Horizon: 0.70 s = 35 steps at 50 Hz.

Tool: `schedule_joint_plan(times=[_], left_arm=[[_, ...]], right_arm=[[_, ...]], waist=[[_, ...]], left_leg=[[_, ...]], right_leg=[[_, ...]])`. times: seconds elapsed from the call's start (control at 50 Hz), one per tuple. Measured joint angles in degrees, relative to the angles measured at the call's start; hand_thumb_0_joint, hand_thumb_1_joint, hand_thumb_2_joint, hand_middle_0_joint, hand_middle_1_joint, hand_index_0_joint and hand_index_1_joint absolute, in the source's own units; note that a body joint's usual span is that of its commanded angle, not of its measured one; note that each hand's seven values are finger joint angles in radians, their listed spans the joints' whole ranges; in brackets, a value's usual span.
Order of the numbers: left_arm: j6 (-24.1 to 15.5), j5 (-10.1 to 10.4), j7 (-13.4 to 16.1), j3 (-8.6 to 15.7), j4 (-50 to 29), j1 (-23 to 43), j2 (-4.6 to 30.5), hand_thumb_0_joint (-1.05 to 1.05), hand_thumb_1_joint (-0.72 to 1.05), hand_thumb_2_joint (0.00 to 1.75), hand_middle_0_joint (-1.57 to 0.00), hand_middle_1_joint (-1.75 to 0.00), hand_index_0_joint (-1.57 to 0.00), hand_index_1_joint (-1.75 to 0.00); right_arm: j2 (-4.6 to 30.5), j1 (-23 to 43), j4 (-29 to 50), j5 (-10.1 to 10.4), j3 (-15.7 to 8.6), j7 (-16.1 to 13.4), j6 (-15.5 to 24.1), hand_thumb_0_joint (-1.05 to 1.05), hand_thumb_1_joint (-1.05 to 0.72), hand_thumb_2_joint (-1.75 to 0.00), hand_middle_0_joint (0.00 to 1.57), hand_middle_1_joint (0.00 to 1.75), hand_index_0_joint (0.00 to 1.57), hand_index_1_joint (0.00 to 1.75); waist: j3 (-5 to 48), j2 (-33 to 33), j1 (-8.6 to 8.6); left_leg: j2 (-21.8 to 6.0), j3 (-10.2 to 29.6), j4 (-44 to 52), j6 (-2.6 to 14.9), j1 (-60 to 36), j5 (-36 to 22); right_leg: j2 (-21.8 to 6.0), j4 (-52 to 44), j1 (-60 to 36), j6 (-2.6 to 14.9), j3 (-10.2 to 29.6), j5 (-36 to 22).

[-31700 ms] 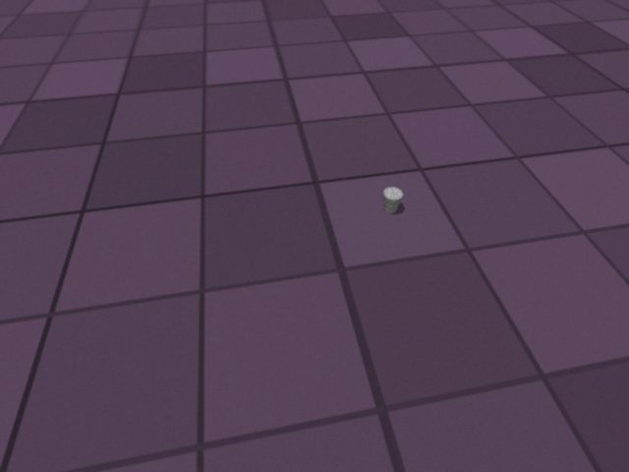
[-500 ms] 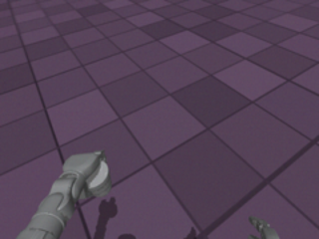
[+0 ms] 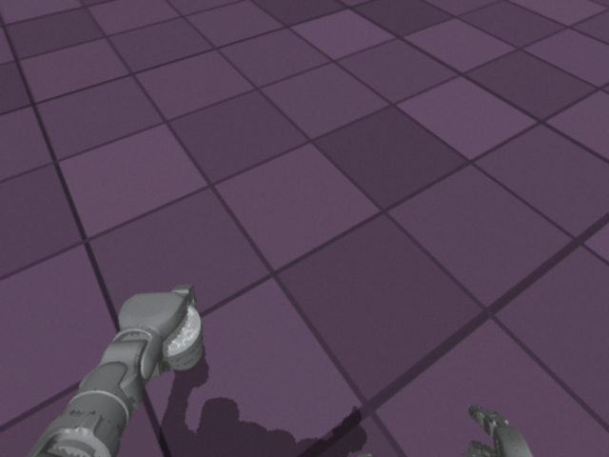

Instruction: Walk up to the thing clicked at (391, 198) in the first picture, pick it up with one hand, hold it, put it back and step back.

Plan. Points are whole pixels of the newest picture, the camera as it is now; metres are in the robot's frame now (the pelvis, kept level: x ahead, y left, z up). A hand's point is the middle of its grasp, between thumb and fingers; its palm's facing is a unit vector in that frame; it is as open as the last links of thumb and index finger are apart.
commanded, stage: crouch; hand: left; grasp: from above
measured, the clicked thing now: (178, 341) +0.32 +0.21 -0.13
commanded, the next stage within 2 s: lower in 1.62 s
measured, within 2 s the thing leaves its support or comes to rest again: neither
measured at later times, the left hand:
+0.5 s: hand (198, 351) +0.37 +0.23 -0.34, palm faces -0.45 +0.03 -0.89, open 11.2 cm
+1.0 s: hand (211, 364) +0.39 +0.24 -0.49, palm faces -0.46 -0.02 -0.89, open 11.2 cm
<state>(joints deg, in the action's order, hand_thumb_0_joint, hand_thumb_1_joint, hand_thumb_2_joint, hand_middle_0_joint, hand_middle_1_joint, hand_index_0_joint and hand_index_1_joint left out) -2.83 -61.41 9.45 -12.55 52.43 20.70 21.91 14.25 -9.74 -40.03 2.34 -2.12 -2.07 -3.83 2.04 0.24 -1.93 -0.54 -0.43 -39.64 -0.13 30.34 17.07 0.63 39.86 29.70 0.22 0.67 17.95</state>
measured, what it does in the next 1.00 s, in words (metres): lowers itself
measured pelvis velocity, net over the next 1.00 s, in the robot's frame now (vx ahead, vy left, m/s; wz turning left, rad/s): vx -0.05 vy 0.01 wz -0.06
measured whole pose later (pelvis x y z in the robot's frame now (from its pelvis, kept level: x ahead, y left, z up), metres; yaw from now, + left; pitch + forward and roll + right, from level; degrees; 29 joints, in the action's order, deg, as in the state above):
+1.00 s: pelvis -0.05 +0.01 -0.32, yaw -4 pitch +39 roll -5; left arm -6.9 -68.8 22.6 0.8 75.5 48.8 32.4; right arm 14.0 -8.2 -42.0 -5.8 -1.1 4.7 3.7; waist 8.8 0.5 -10.6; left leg -1.1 3.9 -119.2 0.4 118.9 39.1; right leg 1.6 116.5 115.7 -0.2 -3.6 39.6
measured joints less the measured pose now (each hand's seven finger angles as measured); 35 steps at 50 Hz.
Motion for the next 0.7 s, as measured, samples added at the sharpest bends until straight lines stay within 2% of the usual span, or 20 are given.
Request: schedule_joint_plan(times=[0.16, 0.24, 0.34, 0.5, 0.6, 0.7], left_arm=[[-2.2, -5.3, 8.3, 2.5, 9.5, 8.9, 1.1, -0.03, -0.14, 0.91, -0.54, -1.18, -0.33, -1.01], [-1.3, -5.8, 11.0, 4.5, 14.3, 13.8, 1.7, -0.02, -0.14, 0.90, -0.55, -1.19, -0.33, -1.01], [0.6, -4.8, 11.6, 6.7, 16.3, 17.9, 3.0, -0.03, -0.14, 0.91, -0.55, -1.19, -0.33, -1.01], [0.2, -3.9, 9.5, 8.9, 20.4, 23.0, 5.0, -0.03, -0.16, 0.91, -0.57, -1.17, -0.35, -1.01], [-2.1, -5.0, 9.1, 9.9, 22.0, 25.0, 6.8, -0.03, -0.16, 0.90, -0.58, -1.16, -0.36, -1.00], [-3.9, -7.0, 10.5, 11.5, 21.4, 25.7, 8.2, -0.03, -0.17, 0.90, -0.59, -1.16, -0.36, -1.00]], right_arm=[[1.9, -2.3, 0.0, -2.1, -1.9, 1.1, 1.4, 0.01, -0.91, -0.90, 0.21, 0.30, 0.21, 0.30], [1.9, -3.1, -1.1, -2.9, -2.2, 0.9, 2.2, 0.01, -0.91, -0.90, 0.20, 0.30, 0.21, 0.30], [0.8, -4.4, -2.2, -3.7, -2.1, 0.7, 3.2, 0.01, -0.91, -0.90, 0.20, 0.30, 0.21, 0.30], [-1.5, -4.8, -3.0, -4.5, -0.7, 1.3, 4.3, 0.01, -0.91, -0.90, 0.21, 0.30, 0.21, 0.30], [-1.9, -3.7, -3.0, -5.1, 0.4, 2.0, 5.3, 0.01, -0.91, -0.90, 0.21, 0.30, 0.21, 0.30], [-1.4, -2.2, -2.7, -5.9, 1.1, 3.2, 6.4, 0.01, -0.91, -0.90, 0.21, 0.30, 0.21, 0.30]], waist=[[5.8, -0.1, -2.76], [7.7, 0.7, -4.30], [9.0, 1.8, -5.79], [9.7, 3.0, -7.42], [9.6, 2.9, -8.32], [9.6, 2.3, -8.87]], left_leg=[[-0.5, 0.9, -25.3, 0.15, 27.8, 8.8], [-0.6, 1.0, -35.5, 0.51, 39.8, 11.7], [-0.5, 1.1, -45.8, 0.92, 52.4, 14.2], [-0.3, 1.4, -58.3, 1.33, 67.0, 16.5], [-0.3, 2.1, -65.0, 1.35, 74.5, 17.8], [0.0, 2.8, -70.4, 1.13, 81.0, 19.0]], right_leg=[[0.6, 24.0, 27.0, -0.31, -0.9, 8.3], [0.7, 33.9, 38.8, -0.64, -1.0, 11.1], [0.7, 44.1, 51.2, -0.83, -1.1, 13.5], [0.5, 56.4, 65.5, -0.98, -1.5, 16.1], [0.5, 62.8, 72.6, -1.03, -2.1, 17.6], [0.4, 68.0, 78.6, -0.97, -2.8, 19.0]])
